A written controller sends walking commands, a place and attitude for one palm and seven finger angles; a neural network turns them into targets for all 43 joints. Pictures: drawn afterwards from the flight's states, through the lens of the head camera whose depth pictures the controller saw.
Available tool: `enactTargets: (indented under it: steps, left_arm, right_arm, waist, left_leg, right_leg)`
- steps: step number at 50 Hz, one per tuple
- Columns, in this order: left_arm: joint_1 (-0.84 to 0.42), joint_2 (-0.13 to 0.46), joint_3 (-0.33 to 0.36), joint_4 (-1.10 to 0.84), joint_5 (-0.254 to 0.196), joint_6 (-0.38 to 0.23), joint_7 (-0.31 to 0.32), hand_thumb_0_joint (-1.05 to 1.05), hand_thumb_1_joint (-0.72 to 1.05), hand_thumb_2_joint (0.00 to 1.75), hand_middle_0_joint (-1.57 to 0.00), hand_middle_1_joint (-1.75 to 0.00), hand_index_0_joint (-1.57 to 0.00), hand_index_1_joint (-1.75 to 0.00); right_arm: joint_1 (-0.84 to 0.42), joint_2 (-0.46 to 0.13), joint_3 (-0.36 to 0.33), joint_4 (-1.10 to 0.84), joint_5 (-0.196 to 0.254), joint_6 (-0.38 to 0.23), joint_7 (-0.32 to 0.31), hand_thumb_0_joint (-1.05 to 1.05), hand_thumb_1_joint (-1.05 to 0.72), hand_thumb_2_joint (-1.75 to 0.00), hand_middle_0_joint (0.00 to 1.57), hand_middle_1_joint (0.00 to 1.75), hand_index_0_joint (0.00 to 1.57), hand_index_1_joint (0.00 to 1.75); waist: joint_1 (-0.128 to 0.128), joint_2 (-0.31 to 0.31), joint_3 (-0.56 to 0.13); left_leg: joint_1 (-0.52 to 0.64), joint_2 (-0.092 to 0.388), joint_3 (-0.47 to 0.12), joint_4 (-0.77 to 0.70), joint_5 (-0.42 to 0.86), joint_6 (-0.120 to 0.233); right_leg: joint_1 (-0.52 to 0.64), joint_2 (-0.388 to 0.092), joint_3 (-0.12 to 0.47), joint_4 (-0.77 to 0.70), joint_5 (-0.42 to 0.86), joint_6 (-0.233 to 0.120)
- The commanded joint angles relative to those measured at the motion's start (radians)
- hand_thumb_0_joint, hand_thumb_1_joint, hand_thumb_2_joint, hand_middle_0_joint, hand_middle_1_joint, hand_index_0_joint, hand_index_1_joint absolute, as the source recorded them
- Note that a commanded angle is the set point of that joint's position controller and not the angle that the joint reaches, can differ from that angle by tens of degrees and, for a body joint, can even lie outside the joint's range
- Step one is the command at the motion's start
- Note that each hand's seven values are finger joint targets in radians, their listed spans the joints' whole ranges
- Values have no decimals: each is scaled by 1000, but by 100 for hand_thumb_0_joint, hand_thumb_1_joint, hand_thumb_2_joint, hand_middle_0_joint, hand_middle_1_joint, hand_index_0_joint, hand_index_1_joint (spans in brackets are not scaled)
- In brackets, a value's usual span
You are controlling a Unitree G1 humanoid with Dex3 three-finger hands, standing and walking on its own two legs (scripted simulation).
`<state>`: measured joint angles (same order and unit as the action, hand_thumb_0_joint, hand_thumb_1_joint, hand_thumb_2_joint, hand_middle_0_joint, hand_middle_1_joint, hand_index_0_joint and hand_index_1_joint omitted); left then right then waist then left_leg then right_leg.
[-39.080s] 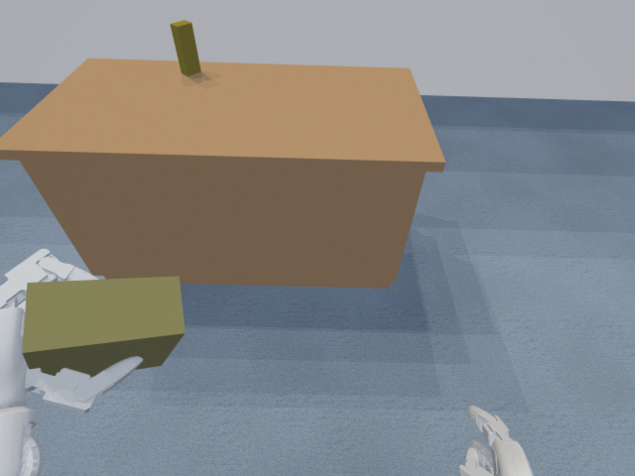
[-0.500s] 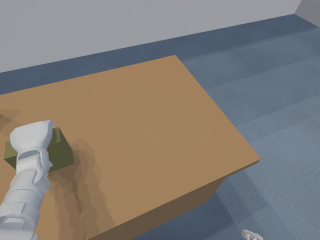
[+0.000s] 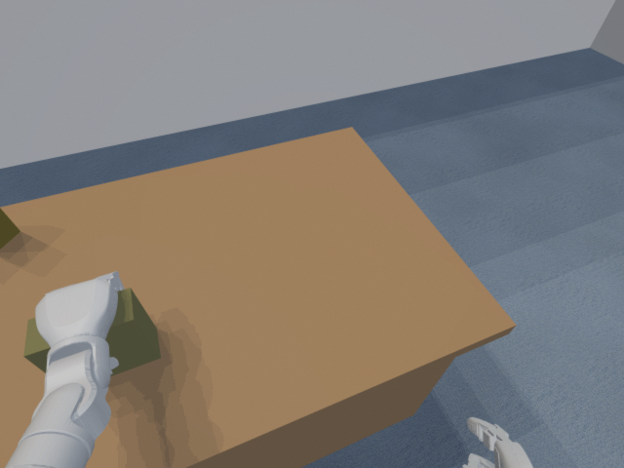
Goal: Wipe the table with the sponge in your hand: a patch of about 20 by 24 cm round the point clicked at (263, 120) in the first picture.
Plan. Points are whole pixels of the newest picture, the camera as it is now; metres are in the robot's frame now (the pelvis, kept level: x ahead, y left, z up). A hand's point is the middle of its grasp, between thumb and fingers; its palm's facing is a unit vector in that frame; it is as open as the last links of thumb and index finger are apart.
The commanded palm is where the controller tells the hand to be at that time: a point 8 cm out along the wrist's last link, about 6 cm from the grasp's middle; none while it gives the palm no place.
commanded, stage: wipe back along the first lane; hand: left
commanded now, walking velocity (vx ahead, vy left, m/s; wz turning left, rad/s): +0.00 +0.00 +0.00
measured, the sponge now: (105, 346) +0.28 +0.33 -0.04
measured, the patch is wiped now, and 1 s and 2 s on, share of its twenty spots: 1.00 1.00 1.00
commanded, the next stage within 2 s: lift the sponge slowly off the table in 0.60 s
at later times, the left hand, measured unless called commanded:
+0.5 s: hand (99, 374) +0.22 +0.30 +0.00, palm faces -0.05 -0.03 -1.00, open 9.8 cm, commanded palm +0.17 +0.27 +0.01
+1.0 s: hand (100, 389) +0.21 +0.29 +0.00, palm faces -0.08 -0.06 -0.99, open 9.8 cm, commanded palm +0.17 +0.27 +0.04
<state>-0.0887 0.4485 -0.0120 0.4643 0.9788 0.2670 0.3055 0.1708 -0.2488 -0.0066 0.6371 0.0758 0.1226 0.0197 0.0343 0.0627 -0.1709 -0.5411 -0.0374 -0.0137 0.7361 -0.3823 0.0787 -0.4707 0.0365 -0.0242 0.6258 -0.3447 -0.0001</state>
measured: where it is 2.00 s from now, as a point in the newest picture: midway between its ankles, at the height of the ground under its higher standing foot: outside the picture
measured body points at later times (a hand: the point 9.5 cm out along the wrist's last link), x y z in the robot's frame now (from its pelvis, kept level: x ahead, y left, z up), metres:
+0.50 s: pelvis -0.01 -0.01 +0.00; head +0.00 -0.03 +0.45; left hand +0.22 +0.29 +0.05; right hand +0.18 -0.25 -0.09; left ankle -0.02 +0.06 -0.72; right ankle -0.03 -0.13 -0.72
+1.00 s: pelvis -0.02 -0.02 +0.01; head -0.01 -0.04 +0.46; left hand +0.21 +0.29 +0.05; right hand +0.18 -0.25 -0.09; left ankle -0.02 +0.06 -0.72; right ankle -0.03 -0.13 -0.72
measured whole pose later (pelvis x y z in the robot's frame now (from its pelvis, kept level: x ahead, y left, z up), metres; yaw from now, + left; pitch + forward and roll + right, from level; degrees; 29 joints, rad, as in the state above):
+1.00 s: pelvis -0.02 -0.02 +0.01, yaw +0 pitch +6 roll -2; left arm 0.11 0.39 -0.03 0.30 0.98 0.28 0.29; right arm 0.13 -0.24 -0.01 0.65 0.06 0.09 -0.03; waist 0.07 0.07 -0.13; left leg -0.45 -0.03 -0.02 0.68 -0.34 0.05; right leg -0.40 0.05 -0.02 0.62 -0.33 -0.03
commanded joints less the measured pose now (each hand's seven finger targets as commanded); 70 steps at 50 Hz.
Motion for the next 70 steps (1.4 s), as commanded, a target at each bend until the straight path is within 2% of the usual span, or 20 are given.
enactTargets:
  steps: [1,5,11,12,16,17,21,24,30,34,36,37,41,43,51,54,58,64,66,70]
  left_arm:
    - [26,42,-14,-51,-26,12,-49,0,10,130,-120,-160,-120,-160]
    - [111,9,-36,-73,-27,15,-46,0,10,130,-120,-160,-120,-160]
    - [182,59,29,-120,-39,14,-36,0,10,130,-120,-160,-120,-160]
    - [208,27,-2,-132,-44,13,-38,0,10,130,-120,-160,-120,-160]
    - [206,51,24,-155,-41,14,-29,0,10,130,-120,-160,-120,-160]
    - [247,9,-13,-161,-40,15,-29,0,10,130,-120,-160,-120,-160]
    - [282,21,12,-194,-47,10,-21,0,10,130,-120,-160,-120,-160]
    - [323,-25,-37,-208,-44,16,-17,0,10,130,-120,-160,-120,-160]
    - [360,-33,-40,-226,-45,29,-5,0,10,130,-120,-160,-120,-160]
    - [255,-9,-28,-206,-40,40,-2,0,10,130,-120,-160,-120,-160]
    - [229,25,3,-226,-34,38,-4,0,10,130,-120,-160,-120,-160]
    - [234,-9,-38,-229,-32,39,-7,0,10,130,-120,-160,-120,-160]
    - [181,47,11,-247,-26,24,-14,0,10,130,-120,-160,-120,-160]
    - [141,30,-14,-240,-22,17,-18,0,10,130,-120,-160,-120,-160]
    - [157,72,35,-318,-22,-24,-18,0,10,130,-120,-160,-120,-160]
    - [160,65,28,-309,-25,-29,-15,0,10,130,-120,-160,-120,-160]
    - [150,119,83,-347,-22,-39,-2,0,10,130,-120,-160,-120,-160]
    - [133,108,63,-387,-15,-33,-9,0,10,130,-120,-160,-120,-160]
    - [99,147,96,-418,-13,-31,-11,0,10,130,-120,-160,-120,-160]
    - [81,121,62,-426,0,-27,-22,0,10,130,-120,-160,-120,-160]
  right_arm:
    - [-100,-139,-50,-135,-2,-46,-14,0,-90,-90,20,30,20,30]
    - [-110,-133,-50,-142,-4,-54,-14,0,-90,-90,20,30,20,30]
    - [-131,-133,-47,-140,-5,-59,-22,0,-90,-90,20,30,20,30]
    - [-129,-127,-45,-147,-6,-61,-23,0,-90,-90,20,30,20,30]
    - [-148,-131,-48,-140,-6,-63,-26,0,-90,-90,20,30,20,30]
    - [-150,-124,-47,-153,-8,-66,-25,0,-90,-90,20,30,20,30]
    - [-164,-125,-50,-151,-8,-71,-26,0,-90,-90,20,30,20,30]
    - [-171,-118,-51,-159,-9,-73,-24,0,-90,-90,20,30,20,30]
    - [-188,-115,-49,-160,-9,-77,-28,0,-90,-90,20,30,20,30]
    - [-181,-119,-45,-154,-9,-72,-44,0,-90,-90,20,30,20,30]
    - [-191,-122,-45,-151,-8,-72,-49,0,-90,-90,20,30,20,30]
    - [-194,-114,-44,-158,-8,-75,-50,0,-90,-90,20,30,20,30]
    - [-195,-116,-43,-149,-11,-79,-56,0,-90,-90,20,30,20,30]
    - [-192,-114,-42,-146,-12,-81,-59,0,-90,-90,20,30,20,30]
    - [-208,-111,-48,-141,-20,-97,-58,0,-90,-90,20,30,20,30]
    - [-207,-110,-48,-139,-22,-99,-61,0,-90,-90,20,30,20,30]
    - [-209,-111,-52,-126,-22,-106,-65,0,-90,-90,20,30,20,30]
    - [-228,-109,-50,-123,-26,-109,-65,0,-90,-90,20,30,20,30]
    - [-241,-114,-47,-120,-28,-108,-67,0,-90,-90,20,30,20,30]
    - [-245,-108,-46,-119,-30,-110,-66,0,-90,-90,20,30,20,30]
  waist:
    - [4,-62,-103]
    - [9,-92,-102]
    - [30,-92,-109]
    - [28,-88,-113]
    - [28,-88,-76]
    - [32,-69,-70]
    - [40,-105,-85]
    - [36,-101,-57]
    - [43,-123,-42]
    - [29,-133,-1]
    - [43,-104,-32]
    - [39,-77,-28]
    - [42,-81,-58]
    - [28,-84,-44]
    - [49,-38,-91]
    - [39,-80,-58]
    - [53,-43,-100]
    - [49,-22,-79]
    - [55,-16,-87]
    - [54,-7,-72]
  left_leg:
    - [165,44,-94,-106,416,-54]
    - [162,38,-83,-101,397,-49]
    - [151,27,-74,-105,400,-47]
    - [156,27,-67,-105,399,-45]
    - [150,28,-75,-118,355,-44]
    - [149,27,-70,-117,349,-43]
    - [147,27,-74,-121,343,-43]
    - [145,28,-70,-120,322,-42]
    - [136,27,-68,-128,268,-39]
    - [116,21,-66,-139,200,-35]
    - [128,18,-71,-145,208,-35]
    - [139,17,-62,-144,202,-32]
    - [155,14,-72,-150,217,-31]
    - [163,12,-65,-148,205,-27]
    - [212,10,-67,-158,276,-26]
    - [202,11,-61,-161,264,-23]
    - [238,10,-62,-167,307,-25]
    - [266,13,-60,-180,340,-26]
    - [281,12,-73,-193,354,-28]
    - [304,17,-77,-203,362,-29]
  right_leg:
    - [42,29,-12,-42,306,-82]
    - [58,27,-5,-47,329,-79]
    - [114,22,19,-47,396,-82]
    - [119,21,10,-48,399,-79]
    - [99,23,22,-58,353,-82]
    - [96,24,8,-56,332,-81]
    - [114,22,26,-56,351,-82]
    - [91,23,18,-57,322,-79]
    - [86,22,21,-63,274,-79]
    - [59,26,29,-80,202,-78]
    - [80,24,45,-82,207,-83]
    - [78,24,32,-82,190,-80]
    - [102,23,49,-90,210,-84]
    - [87,22,43,-99,197,-79]
    - [150,19,58,-109,281,-85]
    - [148,17,56,-119,284,-77]
    - [183,12,58,-120,327,-80]
    - [195,10,62,-132,358,-81]
    - [211,12,71,-137,358,-85]
    - [200,13,55,-149,324,-85]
